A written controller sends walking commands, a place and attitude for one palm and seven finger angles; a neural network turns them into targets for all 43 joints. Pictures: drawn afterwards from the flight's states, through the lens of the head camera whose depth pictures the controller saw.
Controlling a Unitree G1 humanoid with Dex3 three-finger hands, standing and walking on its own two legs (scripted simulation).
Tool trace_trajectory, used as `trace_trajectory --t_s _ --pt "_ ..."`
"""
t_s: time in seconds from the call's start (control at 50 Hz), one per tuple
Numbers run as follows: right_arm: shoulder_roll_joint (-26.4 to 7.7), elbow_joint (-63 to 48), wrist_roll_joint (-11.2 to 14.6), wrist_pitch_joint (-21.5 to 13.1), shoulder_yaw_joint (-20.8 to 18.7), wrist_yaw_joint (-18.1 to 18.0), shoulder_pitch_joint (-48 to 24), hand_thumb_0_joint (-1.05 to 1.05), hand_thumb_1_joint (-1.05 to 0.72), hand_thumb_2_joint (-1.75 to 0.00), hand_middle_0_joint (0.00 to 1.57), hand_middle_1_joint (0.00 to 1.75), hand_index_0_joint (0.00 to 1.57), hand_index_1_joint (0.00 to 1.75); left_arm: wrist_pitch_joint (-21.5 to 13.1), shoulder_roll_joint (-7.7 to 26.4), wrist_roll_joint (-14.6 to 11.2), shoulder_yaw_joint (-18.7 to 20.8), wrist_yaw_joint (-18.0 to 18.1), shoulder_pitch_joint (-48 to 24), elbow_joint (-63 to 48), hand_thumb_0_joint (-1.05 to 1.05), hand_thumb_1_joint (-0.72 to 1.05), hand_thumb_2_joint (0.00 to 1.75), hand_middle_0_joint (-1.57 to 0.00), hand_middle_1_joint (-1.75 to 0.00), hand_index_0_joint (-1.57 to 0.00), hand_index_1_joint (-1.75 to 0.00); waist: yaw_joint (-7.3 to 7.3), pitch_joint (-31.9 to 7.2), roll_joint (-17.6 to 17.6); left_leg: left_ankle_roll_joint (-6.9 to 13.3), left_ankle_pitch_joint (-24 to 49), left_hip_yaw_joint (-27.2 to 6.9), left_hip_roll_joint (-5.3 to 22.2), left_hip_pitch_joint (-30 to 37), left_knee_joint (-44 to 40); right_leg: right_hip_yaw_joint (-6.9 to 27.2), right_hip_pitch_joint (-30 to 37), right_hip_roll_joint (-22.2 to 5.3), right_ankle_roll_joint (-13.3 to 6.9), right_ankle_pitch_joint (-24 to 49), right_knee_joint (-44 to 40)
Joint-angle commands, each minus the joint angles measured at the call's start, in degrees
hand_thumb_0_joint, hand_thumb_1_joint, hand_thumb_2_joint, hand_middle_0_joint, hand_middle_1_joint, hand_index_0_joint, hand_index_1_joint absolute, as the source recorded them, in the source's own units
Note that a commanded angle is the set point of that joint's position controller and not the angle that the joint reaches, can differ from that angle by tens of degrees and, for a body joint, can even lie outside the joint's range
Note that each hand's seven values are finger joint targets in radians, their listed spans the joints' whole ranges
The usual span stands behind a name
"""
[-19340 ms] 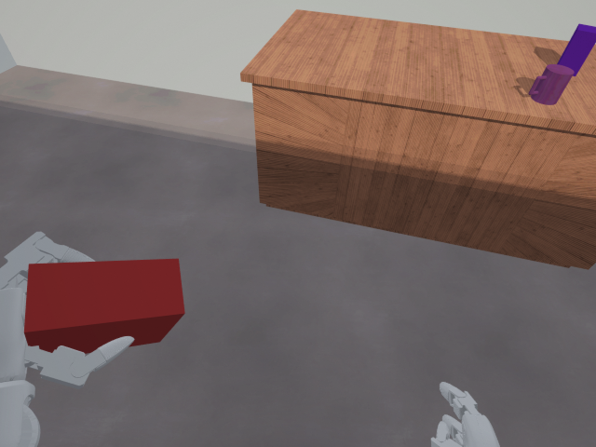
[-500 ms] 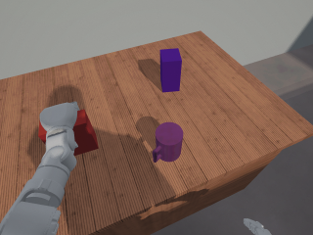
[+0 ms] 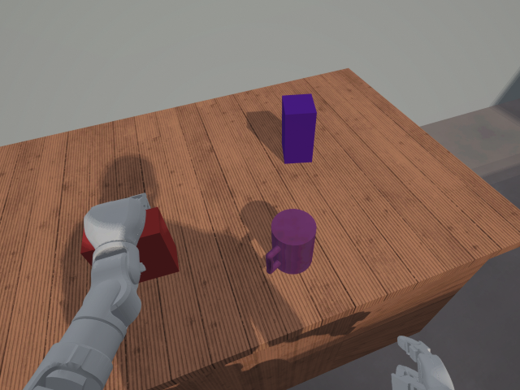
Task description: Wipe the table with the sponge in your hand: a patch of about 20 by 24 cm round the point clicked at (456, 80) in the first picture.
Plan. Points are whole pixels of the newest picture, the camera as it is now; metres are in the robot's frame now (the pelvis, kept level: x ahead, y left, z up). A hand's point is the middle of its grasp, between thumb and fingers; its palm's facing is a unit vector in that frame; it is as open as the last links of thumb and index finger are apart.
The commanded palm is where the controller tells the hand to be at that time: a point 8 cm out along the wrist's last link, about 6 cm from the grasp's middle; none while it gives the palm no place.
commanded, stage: wipe back along the middle lane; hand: left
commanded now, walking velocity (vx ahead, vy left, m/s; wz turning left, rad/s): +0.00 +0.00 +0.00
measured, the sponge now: (138, 256) +0.33 +0.27 -0.01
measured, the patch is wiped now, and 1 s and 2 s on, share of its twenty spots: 0.65 0.85 0.95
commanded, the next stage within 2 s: slide across to the third lane in 0.88 s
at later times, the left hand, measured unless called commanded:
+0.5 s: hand (136, 263) +0.29 +0.24 +0.04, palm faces +0.03 -0.02 -1.00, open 10.1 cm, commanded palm +0.25 +0.21 +0.07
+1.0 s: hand (142, 289) +0.25 +0.21 +0.04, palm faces +0.05 -0.07 -1.00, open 10.1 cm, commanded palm +0.21 +0.19 +0.08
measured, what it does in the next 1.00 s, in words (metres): stands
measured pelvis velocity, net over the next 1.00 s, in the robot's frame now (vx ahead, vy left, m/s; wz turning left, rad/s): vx -0.01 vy -0.02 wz -0.01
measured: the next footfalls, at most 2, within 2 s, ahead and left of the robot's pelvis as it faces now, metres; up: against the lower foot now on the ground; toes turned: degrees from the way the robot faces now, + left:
none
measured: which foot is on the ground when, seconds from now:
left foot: down 0.00-1.00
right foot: down 0.00-1.00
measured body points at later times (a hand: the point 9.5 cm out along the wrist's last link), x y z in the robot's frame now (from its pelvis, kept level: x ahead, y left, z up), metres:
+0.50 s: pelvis -0.01 -0.01 +0.00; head -0.01 -0.04 +0.45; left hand +0.29 +0.23 +0.09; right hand +0.22 -0.22 -0.10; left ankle +0.00 +0.11 -0.74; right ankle -0.05 -0.13 -0.74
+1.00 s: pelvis -0.01 -0.02 +0.00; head -0.02 -0.06 +0.45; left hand +0.24 +0.21 +0.10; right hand +0.23 -0.24 -0.09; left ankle +0.00 +0.11 -0.73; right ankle -0.05 -0.13 -0.74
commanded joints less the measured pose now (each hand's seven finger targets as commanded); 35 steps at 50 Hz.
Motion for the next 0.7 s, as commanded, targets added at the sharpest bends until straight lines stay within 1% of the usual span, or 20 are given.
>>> trace_trajectory --t_s 0.0,0.04,0.06,0.12,0.14,0.18,0.24,0.28,0.32,0.34,0.36,0.44,0.48,0.52,0.54,0.58,0.62,0.64,0.66,0.68 --pt "-6.77 -8.44 0.24 -2.34 -1.94 -0.15 -8.09 0.0 -0.9 -0.9 0.2 0.3 0.2 0.3 1.94 3.6 -1.06 -0.4 -1.2 -7.61 -5.65 0.0 0.1 1.3 -1.2 -1.6 -1.2 -1.6 -0.34 -9.84 -7.63 1.08 18.88 0.06 -0.04 10.23 -1.78 -2.87 1.03 2.37 -3.77 20.12 -1.41" --pt "-6.95 -8.85 0.12 -2.16 -1.59 -0.25 -9.33 0.0 -0.9 -0.9 0.2 0.3 0.2 0.3 2.62 6.05 -1.25 1.79 -1.1 -6.96 -7.82 0.0 0.1 1.3 -1.2 -1.6 -1.2 -1.6 0.44 -10.81 -6.11 0.94 18.48 -0.05 -0.23 10.62 -2.07 -2.29 2.23 2.4 -4.02 20.14 -1.23" --pt "-6.47 -9.48 0.12 -2.23 -1.37 -0.26 -9.34 0.0 -0.9 -0.9 0.2 0.3 0.2 0.3 3.09 3.6 -1.43 -0.43 -1.31 -6.02 -8.54 0.0 0.1 1.3 -1.2 -1.6 -1.2 -1.6 0.4 -11.41 -6.76 1.12 18.76 0.15 -0.47 10.57 -1.98 -2.8 2.97 2.29 -3.83 20.47 -0.91" --pt "-6.2 -9.46 0.24 -1.98 -1.06 -0.17 -10.22 0.0 -0.9 -0.9 0.2 0.3 0.2 0.3 3.86 2.33 -1.28 -1.6 -1.66 -5.4 -9.29 0.0 0.1 1.3 -1.2 -1.6 -1.2 -1.6 0.21 -9.44 -7.11 0.94 18.21 0.04 -0.31 10.31 -2.07 -2.78 1.77 2.25 -3.84 19.72 -1.17" --pt "-6.43 -9.68 0.15 -2.01 -1.13 -0.05 -10.57 0.0 -0.9 -0.9 0.2 0.3 0.2 0.3 3.82 4.83 -1.41 1.18 -1.5 -3.96 -10.43 0.0 0.1 1.3 -1.2 -1.6 -1.2 -1.6 0.81 -9.77 -7.01 0.8 18.11 -0.57 -0.13 10.63 -2.27 -2.43 2.12 2.49 -4.08 18.97 -1.06" --pt "-5.79 -10.34 0.32 -2.16 -0.83 0.2 -10.87 0.0 -0.9 -0.9 0.2 0.3 0.2 0.3 4.09 0.45 -1.25 -3.05 -1.82 -3.68 -11.66 0.0 0.1 1.3 -1.2 -1.6 -1.2 -1.6 0.32 -9.29 -6.74 0.89 18.31 -0.3 -0.24 10.64 -1.93 -3.01 1.53 2.36 -3.96 18.96 -0.71" --pt "-6.09 -10.47 0.13 -2.01 -0.77 0.33 -11.81 0.0 -0.9 -0.9 0.2 0.3 0.2 0.3 4.35 2.86 -1.07 -0.73 -1.74 -1.74 -13.11 0.0 0.1 1.3 -1.2 -1.6 -1.2 -1.6 1.0 -8.81 -6.15 0.71 17.1 -0.73 -0.24 10.44 -2.24 -2.28 1.64 2.59 -4.23 17.89 -0.71" --pt "-5.57 -10.79 0.43 -2.21 -0.63 0.27 -11.79 0.0 -0.9 -0.9 0.2 0.3 0.2 0.3 4.53 -0.4 -1.17 -4.12 -1.85 -2.91 -13.56 0.0 0.1 1.3 -1.2 -1.6 -1.2 -1.6 0.25 -8.21 -7.68 0.93 15.49 -0.44 -0.31 10.14 -2.12 -2.79 0.86 2.48 -3.98 16.38 -0.76" --pt "-5.57 -10.73 0.44 -2.19 -0.54 0.3 -12.15 0.0 -0.9 -0.9 0.2 0.3 0.2 0.3 4.83 -0.48 -1.03 -4.36 -1.82 -2.17 -13.51 0.0 0.1 1.3 -1.2 -1.6 -1.2 -1.6 0.58 -7.75 -6.76 0.88 14.73 -0.43 -0.5 9.89 -2.27 -2.58 0.71 2.42 -4.08 15.74 -0.87" --pt "-5.71 -10.58 0.36 -2.26 -0.61 0.3 -12.68 0.0 -0.9 -0.9 0.2 0.3 0.2 0.3 4.76 1.17 -1.03 -2.53 -1.65 -1.7 -13.95 0.0 0.1 1.3 -1.2 -1.6 -1.2 -1.6 0.81 -7.84 -7.23 0.8 14.12 -0.83 -0.31 10.16 -2.49 -2.07 0.8 2.69 -4.29 14.87 -0.94" --pt "-5.41 -11.3 0.45 -2.45 -0.5 0.36 -12.63 0.0 -0.9 -0.9 0.2 0.3 0.2 0.3 4.97 -1.45 -1.33 -4.99 -1.81 -1.07 -15.07 0.0 0.1 1.3 -1.2 -1.6 -1.2 -1.6 0.77 -8.92 -6.73 1.05 14.42 -0.3 -0.58 10.45 -2.13 -2.61 1.39 2.53 -4.1 15.29 -0.57" --pt "-5.59 -11.13 0.51 -2.26 -0.36 0.42 -13.61 0.0 -0.9 -0.9 0.2 0.3 0.2 0.3 5.48 0.26 -1.18 -3.78 -2.06 -0.24 -15.49 0.0 0.1 1.3 -1.2 -1.6 -1.2 -1.6 0.9 -7.06 -7.21 0.96 12.87 -0.62 -0.6 9.6 -2.44 -1.68 1.07 2.57 -4.23 14.48 -0.98" --pt "-5.38 -11.12 0.63 -2.4 -0.26 0.37 -13.12 0.0 -0.9 -0.9 0.2 0.3 0.2 0.3 5.63 -1.11 -1.11 -5.42 -2.28 -0.63 -15.51 0.0 0.1 1.3 -1.2 -1.6 -1.2 -1.6 0.53 -7.44 -8.08 1.13 12.96 -0.3 -0.79 9.53 -2.06 -2.14 1.18 2.42 -4.04 14.86 -0.68" --pt "-5.39 -11.5 0.49 -2.47 -0.47 0.61 -13.18 0.0 -0.9 -0.9 0.2 0.3 0.2 0.3 5.67 -0.87 -1.24 -4.8 -2.43 3.4 -16.32 0.0 0.1 1.3 -1.2 -1.6 -1.2 -1.6 1.42 -8.28 -8.11 1.24 14.21 0.0 -1.12 9.28 -1.58 -1.78 2.53 2.24 -3.96 17.23 -0.41" --pt "-5.6 -11.66 0.38 -2.51 -0.45 0.76 -13.82 0.0 -0.9 -0.9 0.2 0.3 0.2 0.3 5.56 1.54 -1.49 -2.17 -2.28 5.05 -17.47 0.0 0.1 1.3 -1.2 -1.6 -1.2 -1.6 1.85 -8.48 -7.49 1.16 14.05 -0.34 -0.96 9.43 -1.85 -1.08 3.01 2.45 -4.19 17.18 -0.51" --pt "-5.09 -12.2 0.57 -2.48 -0.31 1.02 -13.74 0.0 -0.9 -0.9 0.2 0.3 0.2 0.3 5.61 -1.9 -1.53 -5.57 -2.64 5.75 -18.86 0.0 0.1 1.3 -1.2 -1.6 -1.2 -1.6 1.26 -7.45 -8.09 1.29 14.68 0.16 -1.06 9.05 -1.37 -1.69 2.75 2.19 -3.91 18.31 -0.2" --pt "-5.13 -12.33 0.47 -2.56 -0.49 1.24 -13.76 0.0 -0.9 -0.9 0.2 0.3 0.2 0.3 5.45 -2.26 -1.7 -5.91 -2.65 7.8 -20.12 0.0 0.1 1.3 -1.2 -1.6 -1.2 -1.6 1.44 -7.34 -9.01 1.43 15.1 0.41 -1.14 8.97 -1.14 -1.23 3.04 2.11 -3.75 19.84 -0.29" --pt "-5.41 -12.38 0.36 -2.7 -0.68 1.43 -14.24 0.0 -0.9 -0.9 0.2 0.3 0.2 0.3 5.29 0.73 -1.92 -2.51 -2.3 10.16 -21.15 0.0 0.1 1.3 -1.2 -1.6 -1.2 -1.6 1.99 -7.79 -9.26 1.28 15.24 0.12 -0.99 9.02 -1.19 -0.42 3.81 2.34 -3.99 20.29 -0.15" --pt "-5.03 -12.95 0.37 -2.72 -0.48 1.53 -14.17 0.0 -0.9 -0.9 0.2 0.3 0.2 0.3 5.49 -1.73 -2.1 -4.82 -2.43 11.8 -22.01 0.0 0.1 1.3 -1.2 -1.6 -1.2 -1.6 2.01 -8.1 -9.51 1.51 16.06 0.64 -1.24 8.94 -0.82 -1.12 4.49 2.11 -3.71 21.78 0.19" --pt "-4.92 -13.0 0.57 -2.69 -0.45 1.63 -14.34 0.0 -0.9 -0.9 0.2 0.3 0.2 0.3 5.58 -1.38 -2.34 -4.62 -2.41 12.69 -23.16 0.0 0.1 1.3 -1.2 -1.6 -1.2 -1.6 1.94 -7.21 -9.77 1.41 16.23 0.56 -1.17 8.71 -0.85 -0.82 4.33 2.02 -3.59 22.43 0.1"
